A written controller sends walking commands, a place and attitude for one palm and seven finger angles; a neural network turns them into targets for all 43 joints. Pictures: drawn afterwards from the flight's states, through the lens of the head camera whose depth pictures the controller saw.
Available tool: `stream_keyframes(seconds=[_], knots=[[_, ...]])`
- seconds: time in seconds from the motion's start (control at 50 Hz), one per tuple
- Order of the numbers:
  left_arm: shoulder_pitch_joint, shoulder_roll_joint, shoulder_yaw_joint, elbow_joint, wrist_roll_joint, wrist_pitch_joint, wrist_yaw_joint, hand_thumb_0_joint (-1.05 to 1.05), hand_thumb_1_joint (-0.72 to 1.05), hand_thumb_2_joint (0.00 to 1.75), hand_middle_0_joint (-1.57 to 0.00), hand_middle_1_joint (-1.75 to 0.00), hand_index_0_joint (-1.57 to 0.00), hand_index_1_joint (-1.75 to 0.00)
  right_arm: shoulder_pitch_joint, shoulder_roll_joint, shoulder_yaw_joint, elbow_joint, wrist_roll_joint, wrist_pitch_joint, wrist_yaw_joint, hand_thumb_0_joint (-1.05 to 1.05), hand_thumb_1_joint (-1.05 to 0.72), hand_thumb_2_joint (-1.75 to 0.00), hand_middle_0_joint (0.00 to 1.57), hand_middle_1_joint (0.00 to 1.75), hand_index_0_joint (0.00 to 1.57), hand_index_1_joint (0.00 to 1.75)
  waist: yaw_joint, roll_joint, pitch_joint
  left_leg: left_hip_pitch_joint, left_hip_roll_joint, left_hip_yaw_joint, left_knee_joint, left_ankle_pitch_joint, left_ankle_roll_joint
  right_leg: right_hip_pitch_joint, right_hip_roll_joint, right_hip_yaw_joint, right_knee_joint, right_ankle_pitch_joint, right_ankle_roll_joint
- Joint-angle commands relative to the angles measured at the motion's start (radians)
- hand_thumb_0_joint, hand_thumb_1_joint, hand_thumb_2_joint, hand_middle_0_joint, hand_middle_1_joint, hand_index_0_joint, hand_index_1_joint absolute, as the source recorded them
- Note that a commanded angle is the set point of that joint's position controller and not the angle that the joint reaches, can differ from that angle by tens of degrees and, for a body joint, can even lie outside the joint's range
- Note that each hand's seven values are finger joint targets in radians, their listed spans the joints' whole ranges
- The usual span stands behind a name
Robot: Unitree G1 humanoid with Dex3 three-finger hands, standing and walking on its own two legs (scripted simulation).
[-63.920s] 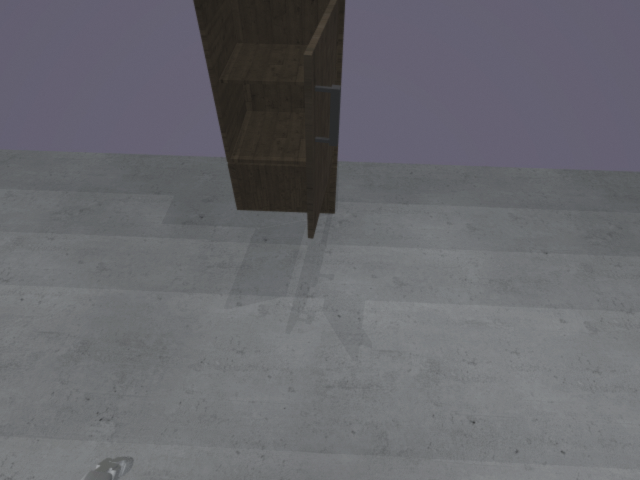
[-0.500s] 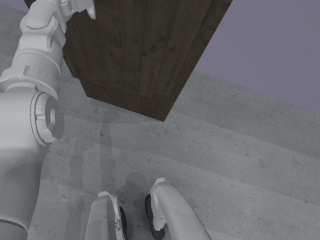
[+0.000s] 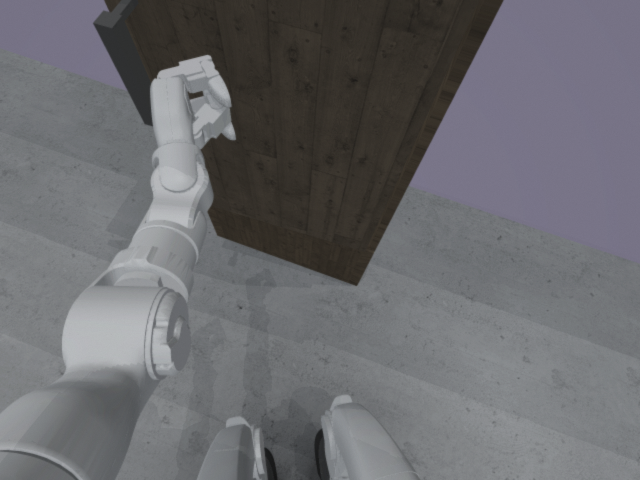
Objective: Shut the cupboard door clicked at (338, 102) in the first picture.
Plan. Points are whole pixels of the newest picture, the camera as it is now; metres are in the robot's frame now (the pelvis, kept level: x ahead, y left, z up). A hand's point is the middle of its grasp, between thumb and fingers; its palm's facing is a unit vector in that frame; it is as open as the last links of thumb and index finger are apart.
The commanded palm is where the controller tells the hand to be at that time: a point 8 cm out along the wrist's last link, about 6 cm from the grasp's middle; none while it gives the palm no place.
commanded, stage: pull the fist back off the door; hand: left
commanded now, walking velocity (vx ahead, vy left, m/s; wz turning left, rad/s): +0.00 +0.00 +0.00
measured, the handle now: (142, 66) +0.65 +0.14 +0.05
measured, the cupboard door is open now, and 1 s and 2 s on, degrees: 3 3 3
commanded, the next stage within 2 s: draw the hand back to the body in 0.30 s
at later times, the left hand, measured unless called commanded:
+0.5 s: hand (244, 144) +0.50 +0.02 +0.06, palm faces +0.04 -1.00 -0.03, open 3.1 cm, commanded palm +0.45 +0.09 +0.08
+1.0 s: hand (110, 246) +0.34 +0.12 +0.16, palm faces -0.02 -0.99 -0.11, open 3.1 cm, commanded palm +0.31 +0.19 +0.17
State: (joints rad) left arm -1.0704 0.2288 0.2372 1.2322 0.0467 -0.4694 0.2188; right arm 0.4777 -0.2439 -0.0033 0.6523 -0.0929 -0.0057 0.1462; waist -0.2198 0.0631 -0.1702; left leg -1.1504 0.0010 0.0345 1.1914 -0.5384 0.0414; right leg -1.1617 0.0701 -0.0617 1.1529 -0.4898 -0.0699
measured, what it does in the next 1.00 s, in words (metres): rises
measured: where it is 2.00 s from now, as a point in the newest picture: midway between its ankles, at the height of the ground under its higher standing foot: outside the picture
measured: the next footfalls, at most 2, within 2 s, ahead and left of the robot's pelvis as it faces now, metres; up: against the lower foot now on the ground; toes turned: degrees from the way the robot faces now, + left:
none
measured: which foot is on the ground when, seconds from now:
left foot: down 0.00-1.00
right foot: down 0.00-1.00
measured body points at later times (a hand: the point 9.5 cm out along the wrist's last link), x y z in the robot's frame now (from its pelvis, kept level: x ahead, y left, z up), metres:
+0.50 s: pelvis -0.01 -0.01 +0.00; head +0.13 -0.01 +0.43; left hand +0.49 +0.08 +0.06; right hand +0.02 -0.25 -0.13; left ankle +0.00 +0.09 -0.63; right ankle +0.02 -0.08 -0.63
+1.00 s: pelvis +0.01 +0.00 +0.08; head +0.03 -0.01 +0.53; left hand +0.34 +0.18 +0.17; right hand +0.17 -0.25 -0.01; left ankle +0.00 +0.09 -0.63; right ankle +0.02 -0.08 -0.63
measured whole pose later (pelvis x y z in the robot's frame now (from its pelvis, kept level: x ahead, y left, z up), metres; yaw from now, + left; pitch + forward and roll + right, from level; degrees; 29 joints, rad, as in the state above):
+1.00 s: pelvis +0.01 +0.00 +0.08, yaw +1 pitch +7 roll +0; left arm -0.15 0.18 -0.02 0.33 -0.10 -0.27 0.01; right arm 0.23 -0.27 -0.01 0.53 0.05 0.05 -0.01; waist -0.03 0.02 -0.10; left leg -0.49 -0.03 0.03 0.76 -0.39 0.04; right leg -0.51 0.06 -0.03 0.76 -0.37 -0.06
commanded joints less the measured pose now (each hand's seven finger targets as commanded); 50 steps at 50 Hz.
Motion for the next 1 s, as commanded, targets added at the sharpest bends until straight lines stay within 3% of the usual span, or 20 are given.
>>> stream_keyframes(seconds=[0.0,0.1,0.16,0.2,0.22,0.3,0.34,0.4,0.46,0.5,0.54,0.58,0.64,0.72,0.8,0.88,0.9,0.92,0.96,0.98], knots=[[-0.327,-0.054,-0.107,-0.197,-0.019,-0.073,-0.031,0.00,0.90,0.90,-1.30,-1.50,-1.30,-1.50,0.165,-0.161,-0.082,-0.030,0.019,0.005,-0.006,0.00,-0.90,-0.90,0.20,0.30,0.20,0.30,-0.039,-0.023,-0.464,0.301,-0.012,-0.060,-0.086,0.397,-0.010,0.357,-0.026,0.073,-0.151,0.477,0.056],[-0.382,-0.044,-0.100,-0.298,-0.042,-0.111,-0.001,0.00,0.90,0.90,-1.30,-1.50,-1.30,-1.50,0.115,-0.154,-0.083,-0.034,0.021,0.017,-0.019,0.00,-0.90,-0.90,0.20,0.30,0.20,0.30,-0.026,-0.008,-0.464,0.315,-0.021,-0.056,-0.087,0.355,-0.008,0.364,-0.034,0.084,-0.158,0.437,0.059],[-0.427,0.003,-0.083,-0.408,-0.025,-0.181,0.033,0.00,0.90,0.90,-1.30,-1.50,-1.30,-1.50,0.082,-0.148,-0.081,-0.043,0.016,0.011,-0.027,0.00,-0.90,-0.90,0.20,0.30,0.20,0.30,-0.010,0.028,-0.528,0.342,-0.025,-0.056,-0.081,0.362,-0.007,0.388,-0.039,0.094,-0.136,0.457,0.059],[-0.391,0.002,-0.094,-0.405,0.004,-0.213,0.049,0.00,0.90,0.90,-1.30,-1.50,-1.30,-1.50,0.063,-0.143,-0.083,-0.036,0.013,0.010,-0.027,0.00,-0.90,-0.90,0.20,0.30,0.20,0.30,0.004,0.054,-0.562,0.372,-0.022,-0.061,-0.077,0.387,-0.013,0.376,-0.040,0.087,-0.115,0.465,0.058],[-0.391,-0.023,-0.127,-0.399,0.021,-0.218,0.054,0.00,0.90,0.90,-1.30,-1.50,-1.30,-1.50,0.055,-0.141,-0.084,-0.034,0.011,0.011,-0.025,0.00,-0.90,-0.90,0.20,0.30,0.20,0.30,-0.009,0.065,-0.566,0.388,-0.019,-0.063,-0.071,0.398,-0.013,0.356,-0.040,0.083,-0.109,0.472,0.060],[-0.361,-0.042,-0.151,-0.220,0.053,-0.150,0.069,0.00,0.90,0.90,-1.30,-1.50,-1.30,-1.50,0.051,-0.149,-0.083,-0.017,0.017,0.031,-0.033,0.00,-0.90,-0.90,0.20,0.30,0.20,0.30,-0.047,-0.050,-0.472,0.302,-0.020,-0.062,-0.077,0.315,-0.006,0.346,-0.041,0.087,-0.136,0.415,0.077],[-0.354,-0.020,-0.117,-0.145,0.028,-0.089,0.070,0.00,0.90,0.90,-1.30,-1.50,-1.30,-1.50,0.039,-0.156,-0.075,-0.026,0.028,0.041,-0.042,0.00,-0.90,-0.90,0.20,0.30,0.20,0.30,-0.048,-0.098,-0.420,0.220,-0.028,-0.051,-0.090,0.234,0.000,0.379,-0.044,0.106,-0.172,0.352,0.081],[-0.395,-0.012,-0.078,-0.142,-0.026,-0.056,0.061,0.00,0.90,0.90,-1.30,-1.50,-1.30,-1.50,0.030,-0.155,-0.064,-0.042,0.031,0.039,-0.055,0.00,-0.90,-0.90,0.20,0.30,0.20,0.30,-0.036,-0.113,-0.457,0.201,-0.033,-0.053,-0.100,0.230,0.001,0.424,-0.045,0.107,-0.176,0.346,0.074],[-0.271,0.102,0.033,-0.371,-0.072,-0.116,0.029,0.00,0.90,0.90,-1.30,-1.50,-1.30,-1.50,0.018,-0.156,-0.067,-0.105,0.034,0.029,-0.059,0.00,-0.90,-0.90,0.20,0.30,0.20,0.30,0.081,-0.034,-0.678,0.330,-0.035,-0.044,-0.130,0.388,-0.010,0.581,-0.044,0.112,-0.141,0.529,0.058],[-0.149,0.107,0.011,-0.512,-0.066,-0.153,-0.004,0.00,0.90,0.90,-1.30,-1.50,-1.30,-1.50,0.012,-0.141,-0.068,-0.127,0.041,0.027,-0.056,0.00,-0.90,-0.90,0.20,0.30,0.20,0.30,0.119,-0.010,-0.743,0.403,-0.031,-0.035,-0.153,0.470,-0.016,0.653,-0.044,0.109,-0.141,0.628,0.054],[0.011,0.079,-0.032,-0.564,-0.044,-0.141,-0.030,0.00,0.90,0.90,-1.30,-1.50,-1.30,-1.50,0.006,-0.129,-0.066,-0.144,0.054,0.031,-0.052,0.00,-0.90,-0.90,0.20,0.30,0.20,0.30,0.135,-0.068,-0.643,0.381,-0.029,-0.016,-0.188,0.447,-0.008,0.702,-0.041,0.116,-0.186,0.638,0.063],[0.131,0.044,-0.081,-0.581,-0.043,-0.088,-0.057,0.00,0.90,0.90,-1.30,-1.50,-1.30,-1.50,0.002,-0.131,-0.065,-0.160,0.071,0.042,-0.056,0.00,-0.90,-0.90,0.20,0.30,0.20,0.30,0.125,-0.146,-0.520,0.354,-0.027,-0.003,-0.232,0.383,0.003,0.730,-0.043,0.129,-0.251,0.611,0.086],[0.250,0.012,-0.115,-0.672,-0.114,0.023,-0.109,0.00,0.90,0.90,-1.30,-1.50,-1.30,-1.50,-0.029,-0.139,-0.064,-0.191,0.106,0.057,-0.079,0.00,-0.90,-0.90,0.20,0.30,0.20,0.30,0.120,-0.230,-0.378,0.389,-0.030,0.006,-0.308,0.299,0.008,0.780,-0.056,0.161,-0.382,0.513,0.113],[0.255,-0.019,-0.167,-0.883,-0.200,0.055,-0.164,0.00,0.90,0.90,-1.30,-1.50,-1.30,-1.50,-0.107,-0.129,-0.050,-0.206,0.132,0.027,-0.122,0.00,-0.90,-0.90,0.20,0.30,0.20,0.30,0.125,-0.164,-0.271,0.525,-0.028,0.000,-0.383,0.260,0.009,0.769,-0.059,0.143,-0.478,0.350,0.088],[0.402,0.002,-0.192,-0.968,-0.184,0.024,-0.191,0.00,0.90,0.90,-1.30,-1.50,-1.30,-1.50,-0.154,-0.116,-0.039,-0.200,0.132,-0.009,-0.138,0.00,-0.90,-0.90,0.20,0.30,0.20,0.30,0.149,-0.071,-0.200,0.626,-0.020,-0.015,-0.430,0.280,0.008,0.741,-0.055,0.108,-0.479,0.351,0.065],[0.594,0.024,-0.194,-1.011,-0.176,0.076,-0.225,0.00,0.90,0.90,-1.19,-1.38,-1.19,-1.38,-0.215,-0.115,-0.030,-0.231,0.145,-0.014,-0.133,0.00,-0.90,-0.90,0.20,0.30,0.20,0.30,0.191,-0.002,-0.153,0.683,-0.018,-0.027,-0.486,0.286,-0.001,0.750,-0.059,0.085,-0.485,0.333,0.049],[0.641,0.038,-0.177,-1.033,-0.189,0.104,-0.234,0.00,0.90,0.90,-1.16,-1.35,-1.16,-1.35,-0.234,-0.117,-0.028,-0.245,0.149,-0.013,-0.135,0.00,-0.90,-0.90,0.20,0.30,0.20,0.30,0.203,-0.018,-0.154,0.694,-0.017,-0.026,-0.495,0.300,0.000,0.773,-0.060,0.086,-0.493,0.350,0.049],[0.656,0.081,-0.232,-1.133,-0.134,0.147,-0.208,0.00,0.90,0.90,-1.13,-1.32,-1.13,-1.32,-0.283,-0.085,-0.034,-0.267,0.159,0.025,-0.155,0.00,-0.90,-0.90,0.20,0.30,0.20,0.30,0.206,-0.072,-0.202,0.731,-0.016,-0.029,-0.553,0.314,-0.008,0.888,-0.090,0.141,-0.547,0.354,0.056],[0.723,0.096,-0.209,-1.249,-0.143,0.199,-0.189,0.00,0.90,0.90,-1.08,-1.26,-1.08,-1.26,-0.318,-0.083,-0.026,-0.300,0.160,0.042,-0.183,0.00,-0.90,-0.90,0.20,0.30,0.20,0.30,0.210,-0.101,-0.172,0.757,-0.013,-0.034,-0.586,0.338,-0.003,0.943,-0.096,0.136,-0.584,0.388,0.063],[0.772,0.111,-0.199,-1.274,-0.140,0.221,-0.182,0.00,0.90,0.90,-1.05,-1.23,-1.05,-1.23,-0.340,-0.082,-0.020,-0.300,0.161,0.046,-0.192,0.00,-0.90,-0.90,0.20,0.30,0.20,0.30,0.217,-0.073,-0.132,0.774,-0.007,-0.032,-0.605,0.347,-0.002,0.948,-0.097,0.129,-0.593,0.400,0.061]])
